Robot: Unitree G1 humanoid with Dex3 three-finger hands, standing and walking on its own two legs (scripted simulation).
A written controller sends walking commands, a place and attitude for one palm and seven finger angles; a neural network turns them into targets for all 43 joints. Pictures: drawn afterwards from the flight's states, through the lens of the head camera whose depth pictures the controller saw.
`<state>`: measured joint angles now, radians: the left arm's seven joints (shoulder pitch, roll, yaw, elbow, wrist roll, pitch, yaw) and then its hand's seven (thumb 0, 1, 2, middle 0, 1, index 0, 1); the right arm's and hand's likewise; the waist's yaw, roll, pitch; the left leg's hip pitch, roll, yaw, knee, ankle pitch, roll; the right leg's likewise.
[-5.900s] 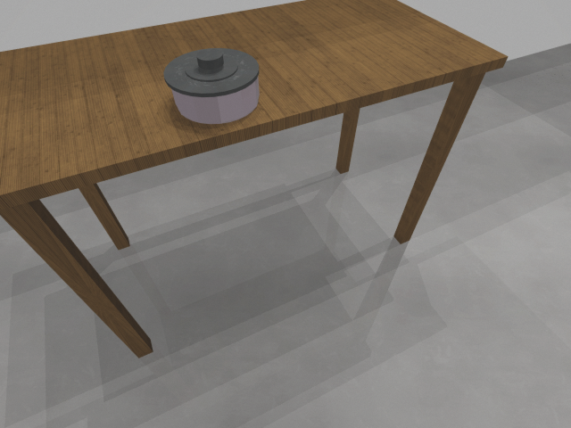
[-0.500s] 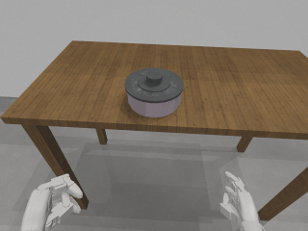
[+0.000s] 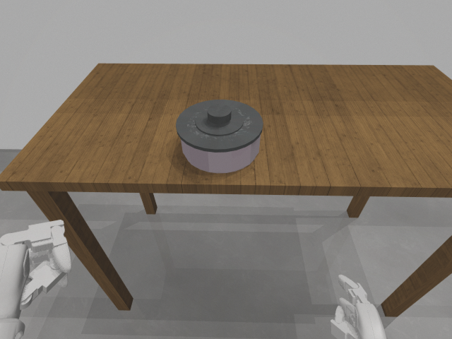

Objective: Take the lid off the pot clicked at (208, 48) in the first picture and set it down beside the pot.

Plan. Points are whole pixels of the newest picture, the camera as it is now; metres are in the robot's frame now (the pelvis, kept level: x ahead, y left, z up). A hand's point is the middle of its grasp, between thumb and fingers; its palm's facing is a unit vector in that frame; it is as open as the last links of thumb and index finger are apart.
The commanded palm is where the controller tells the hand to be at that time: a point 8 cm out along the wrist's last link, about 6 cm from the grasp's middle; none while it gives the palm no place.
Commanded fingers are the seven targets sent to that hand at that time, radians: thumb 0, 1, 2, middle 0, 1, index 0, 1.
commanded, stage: raise the hand higher, near the body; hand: left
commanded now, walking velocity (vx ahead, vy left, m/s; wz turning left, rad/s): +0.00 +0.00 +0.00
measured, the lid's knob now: (219, 113) +0.52 +0.09 +0.15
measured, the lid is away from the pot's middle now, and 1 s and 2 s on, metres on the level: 0.00 0.00 0.00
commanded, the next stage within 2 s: reach forward and open the fingers in 0.42 s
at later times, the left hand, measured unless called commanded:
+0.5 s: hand (64, 217) +0.18 +0.23 +0.21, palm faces +0.44 -0.80 -0.41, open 3.1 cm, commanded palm +0.13 +0.26 +0.23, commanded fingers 0.00 0.90 0.90 -1.30 -1.50 -1.30 -1.50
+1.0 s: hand (62, 200) +0.22 +0.26 +0.20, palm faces +0.21 -0.10 -0.97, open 3.5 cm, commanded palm +0.18 +0.25 +0.25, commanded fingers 0.00 0.15 1.42 -1.12 -0.61 -1.12 -0.61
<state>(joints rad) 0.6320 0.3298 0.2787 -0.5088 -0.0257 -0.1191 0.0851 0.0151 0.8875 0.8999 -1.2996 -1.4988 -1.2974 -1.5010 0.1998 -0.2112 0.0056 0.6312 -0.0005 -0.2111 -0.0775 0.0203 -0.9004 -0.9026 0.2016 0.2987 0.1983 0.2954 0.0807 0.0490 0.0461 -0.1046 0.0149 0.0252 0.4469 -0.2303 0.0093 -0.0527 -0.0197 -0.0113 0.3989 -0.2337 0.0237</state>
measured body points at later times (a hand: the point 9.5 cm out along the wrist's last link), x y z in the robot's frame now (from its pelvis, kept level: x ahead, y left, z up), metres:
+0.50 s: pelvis +0.01 -0.01 +0.00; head -0.01 -0.03 +0.45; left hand +0.15 +0.27 +0.23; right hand +0.21 -0.22 -0.07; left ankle +0.02 +0.11 -0.74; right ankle +0.00 -0.14 -0.74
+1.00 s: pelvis -0.01 -0.01 +0.00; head -0.03 -0.06 +0.44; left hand +0.20 +0.26 +0.25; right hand +0.25 -0.19 -0.07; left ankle +0.02 +0.11 -0.74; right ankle +0.00 -0.14 -0.74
